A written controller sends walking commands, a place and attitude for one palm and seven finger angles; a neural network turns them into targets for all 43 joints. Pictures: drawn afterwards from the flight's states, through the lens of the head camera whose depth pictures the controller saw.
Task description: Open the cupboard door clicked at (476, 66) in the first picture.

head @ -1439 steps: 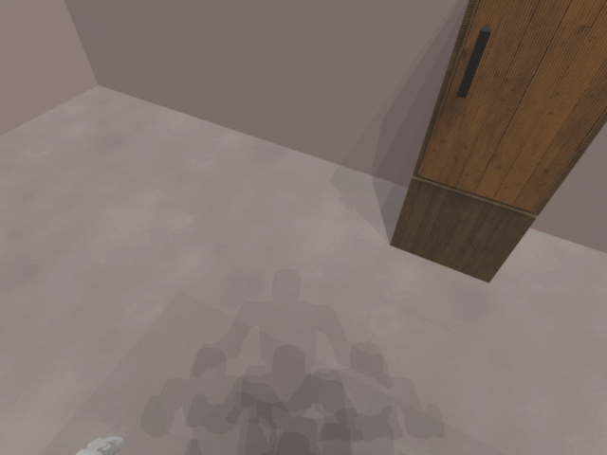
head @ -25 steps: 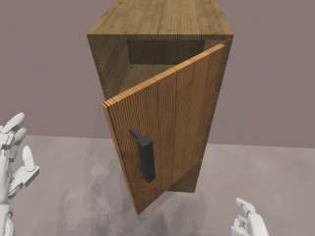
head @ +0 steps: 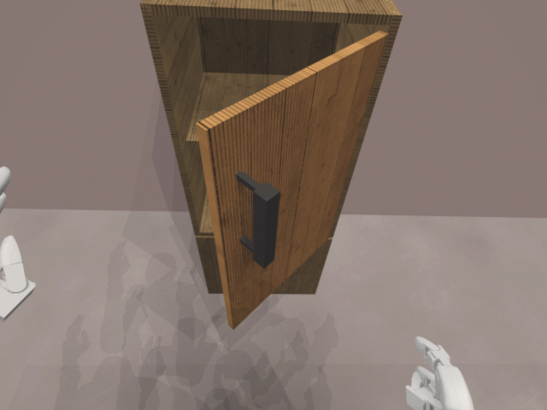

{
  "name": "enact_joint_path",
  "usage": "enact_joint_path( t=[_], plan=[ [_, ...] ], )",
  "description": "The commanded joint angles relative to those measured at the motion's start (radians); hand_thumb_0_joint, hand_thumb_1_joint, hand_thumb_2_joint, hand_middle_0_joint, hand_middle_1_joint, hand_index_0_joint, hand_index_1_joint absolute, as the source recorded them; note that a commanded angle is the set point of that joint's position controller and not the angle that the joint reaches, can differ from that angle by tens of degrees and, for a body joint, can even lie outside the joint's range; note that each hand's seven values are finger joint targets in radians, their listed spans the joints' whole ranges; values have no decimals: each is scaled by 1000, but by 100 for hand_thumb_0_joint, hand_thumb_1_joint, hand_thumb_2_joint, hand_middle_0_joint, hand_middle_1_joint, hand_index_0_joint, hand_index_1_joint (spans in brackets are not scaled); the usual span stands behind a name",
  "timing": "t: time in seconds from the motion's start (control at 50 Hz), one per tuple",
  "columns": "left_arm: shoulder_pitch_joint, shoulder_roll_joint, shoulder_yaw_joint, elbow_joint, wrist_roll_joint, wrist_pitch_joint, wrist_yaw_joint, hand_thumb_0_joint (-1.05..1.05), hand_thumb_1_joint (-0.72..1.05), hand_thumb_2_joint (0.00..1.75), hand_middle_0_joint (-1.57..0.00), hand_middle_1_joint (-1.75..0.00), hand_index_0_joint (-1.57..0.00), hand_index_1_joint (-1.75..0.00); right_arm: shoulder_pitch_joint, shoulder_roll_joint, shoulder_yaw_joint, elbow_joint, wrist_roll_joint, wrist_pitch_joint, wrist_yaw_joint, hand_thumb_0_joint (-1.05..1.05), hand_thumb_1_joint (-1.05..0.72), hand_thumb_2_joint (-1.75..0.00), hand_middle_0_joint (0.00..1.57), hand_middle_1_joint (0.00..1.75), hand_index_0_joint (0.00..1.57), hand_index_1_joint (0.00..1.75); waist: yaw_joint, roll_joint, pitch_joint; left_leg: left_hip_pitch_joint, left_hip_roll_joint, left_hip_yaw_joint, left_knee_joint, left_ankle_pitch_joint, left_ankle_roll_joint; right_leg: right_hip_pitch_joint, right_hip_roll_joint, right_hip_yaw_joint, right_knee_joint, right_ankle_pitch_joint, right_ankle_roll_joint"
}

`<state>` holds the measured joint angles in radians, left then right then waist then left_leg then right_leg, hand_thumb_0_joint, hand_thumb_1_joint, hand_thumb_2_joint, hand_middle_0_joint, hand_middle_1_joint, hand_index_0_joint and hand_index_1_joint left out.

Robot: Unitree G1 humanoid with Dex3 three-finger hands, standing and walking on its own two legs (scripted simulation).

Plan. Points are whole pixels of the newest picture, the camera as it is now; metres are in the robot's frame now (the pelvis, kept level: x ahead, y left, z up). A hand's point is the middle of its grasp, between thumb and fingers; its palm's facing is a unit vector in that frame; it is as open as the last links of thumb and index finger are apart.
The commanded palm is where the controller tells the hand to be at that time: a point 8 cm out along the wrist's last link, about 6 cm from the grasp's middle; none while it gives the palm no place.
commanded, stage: step back with the hand held close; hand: left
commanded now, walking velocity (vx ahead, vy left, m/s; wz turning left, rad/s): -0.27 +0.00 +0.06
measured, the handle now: (254, 221) +0.36 +0.06 +0.08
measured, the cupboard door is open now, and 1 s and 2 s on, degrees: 46 46 46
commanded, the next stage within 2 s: stop stepping back and stand still in 0.40 s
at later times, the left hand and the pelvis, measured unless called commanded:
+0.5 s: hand out of the picture +0.09 +0.31 +0.18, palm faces +0.50 -0.76 -0.41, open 7.4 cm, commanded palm +0.01 +0.33 +0.18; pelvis -0.12 +0.02 +0.00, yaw +3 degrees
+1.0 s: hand out of the picture -0.01 +0.27 +0.17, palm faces +0.51 -0.78 -0.36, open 7.4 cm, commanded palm -0.05 +0.29 +0.18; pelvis -0.21 +0.00 +0.00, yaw -3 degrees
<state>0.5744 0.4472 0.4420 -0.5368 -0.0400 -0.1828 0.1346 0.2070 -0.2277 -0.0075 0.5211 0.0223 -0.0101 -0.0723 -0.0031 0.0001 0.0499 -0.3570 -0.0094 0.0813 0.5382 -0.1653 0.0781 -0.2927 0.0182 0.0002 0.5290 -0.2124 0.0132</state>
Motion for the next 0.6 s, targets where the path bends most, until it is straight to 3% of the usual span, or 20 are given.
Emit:
enact_joint_path(
  t=[0.0,0.06,0.12,0.16,0.18,0.2,0.22,0.24,0.28,0.3,0.32,0.34,0.36,0.38,0.4,0.42,0.46,0.48,0.54,0.58],
  plan=[
    [-54,129,124,-167,21,-66,26,0,90,90,-20,-30,-20,-30,-90,-145,-56,-146,-11,-86,-12,0,-90,-90,20,30,20,30,17,167,-87,-376,235,-282,-352,-539,37,324,19,20,156,-40,2],
    [-87,118,115,-163,28,-72,25,0,90,90,-20,-30,-20,-30,-82,-140,-59,-135,-12,-104,-9,0,-90,-90,20,30,20,30,12,127,-81,-386,230,-279,-335,-581,35,305,28,24,158,-98,-8],
    [-96,121,109,-197,24,-77,25,0,90,90,-20,-30,-20,-30,-77,-128,-59,-126,-13,-115,-5,0,-90,-90,20,30,20,30,7,75,-97,-266,156,-219,-224,-532,0,166,-13,98,30,-195,-45],
    [-96,133,103,-234,15,-80,31,0,90,90,-20,-30,-20,-30,-68,-112,-61,-115,-16,-117,1,0,-90,-90,20,30,20,30,-1,-65,-99,-54,59,-139,11,-398,-49,-107,-120,257,-185,-378,-104],
    [-101,146,104,-243,14,-85,38,0,90,90,-20,-30,-20,-30,-54,-107,-62,-92,-20,-114,4,0,-90,-90,20,30,20,30,-6,-132,-102,77,17,-106,225,-291,-75,-270,-227,386,-288,-426,-157],
    [-110,152,104,-251,14,-90,45,0,90,90,-20,-30,-20,-30,-39,-106,-64,-60,-25,-112,11,0,-90,-90,20,30,20,30,-10,-159,-124,147,-2,-95,389,-244,-85,-336,-314,450,-329,-358,-201],
    [-118,136,79,-242,17,-87,49,0,90,90,-20,-30,-20,-30,-43,-95,-55,-56,-28,-105,16,0,-90,-90,20,30,20,30,-10,-179,-125,113,4,-116,462,-263,-80,-297,-332,407,-300,-226,-201],
    [-106,143,89,-228,18,-77,45,0,90,90,-20,-30,-20,-30,-52,-88,-52,-63,-28,-100,17,0,-90,-90,20,30,20,30,-7,-195,-146,94,16,-115,462,-264,-76,-259,-312,343,-254,-130,-181],
    [-164,160,108,-217,15,-73,48,0,90,90,-20,-30,-20,-30,-73,-78,-35,-69,-29,-94,7,0,-90,-90,20,30,20,30,-10,-171,-86,89,25,-95,220,-253,-79,-214,-231,229,-196,-17,-118],
    [-193,169,103,-221,11,-73,48,0,90,90,-20,-30,-20,-30,-90,-89,-35,-55,-23,-96,-5,0,-90,-90,20,30,20,30,-22,-87,-37,123,21,-87,44,-194,-81,-242,-196,194,-135,-33,-85],
    [-192,165,108,-231,6,-82,48,0,90,90,-20,-30,-20,-30,-84,-106,-34,-59,-22,-103,-13,0,-90,-90,20,30,20,30,-20,64,-26,88,56,-128,-145,-169,-70,-194,-117,149,-7,-16,-51],
    [-183,148,110,-253,8,-98,51,0,90,90,-20,-30,-20,-30,-96,-134,-37,-79,-23,-120,-18,0,-90,-90,20,30,20,30,-3,312,-49,-26,240,-347,-276,-53,0,-117,-7,63,224,-80,0],
    [-194,165,137,-273,16,-110,59,0,90,90,-20,-30,-20,-30,-67,-102,-44,-71,-38,-142,-13,0,-90,-90,20,30,20,30,-4,394,-105,-16,363,-430,-277,184,67,-134,35,43,460,-309,6],
    [-160,164,151,-227,9,-123,57,0,90,90,-20,-30,-20,-30,-46,-83,-54,-46,-41,-163,-5,0,-90,-90,20,30,20,30,-7,286,-150,10,385,-388,-252,240,94,-143,34,84,607,-328,-2],
    [-80,180,178,-194,-1,-125,52,0,90,90,-20,-30,-20,-30,-51,-93,-63,-31,-46,-172,5,0,-90,-90,20,30,20,30,-3,248,-196,-8,393,-404,-257,183,89,-130,43,108,677,-346,4],
    [-69,134,136,-233,-9,-120,42,0,90,90,-20,-30,-20,-30,-41,-97,-71,-40,-42,-171,17,0,-90,-90,20,30,20,30,-8,167,-196,25,378,-383,-213,260,95,-149,43,107,684,-327,6],
    [-83,115,108,-292,-14,-103,37,0,90,90,-20,-30,-20,-30,-65,-107,-78,-33,-29,-170,30,0,-90,-90,20,30,20,30,-6,114,-199,112,331,-275,-182,359,76,-191,42,69,664,-274,24],
    [-69,113,101,-298,-19,-93,36,0,90,90,-20,-30,-20,-30,-75,-106,-77,-34,-22,-171,35,0,-90,-90,20,30,20,30,-5,124,-207,125,312,-252,-193,314,64,-184,46,46,637,-264,29],
    [-52,112,87,-346,-18,-70,35,0,90,90,-20,-30,-20,-30,-94,-94,-60,-55,-11,-185,42,0,-90,-90,20,30,20,30,-9,216,-200,114,262,-265,-347,-298,20,-114,40,-14,479,-256,27],
    [-38,131,100,-345,-17,-54,47,0,90,90,-20,-30,-20,-30,-97,-87,-48,-59,-21,-182,33,0,-90,-90,20,30,20,30,-3,292,-182,65,224,-253,-462,-503,-32,2,79,-87,339,-326,7]
  ],
)
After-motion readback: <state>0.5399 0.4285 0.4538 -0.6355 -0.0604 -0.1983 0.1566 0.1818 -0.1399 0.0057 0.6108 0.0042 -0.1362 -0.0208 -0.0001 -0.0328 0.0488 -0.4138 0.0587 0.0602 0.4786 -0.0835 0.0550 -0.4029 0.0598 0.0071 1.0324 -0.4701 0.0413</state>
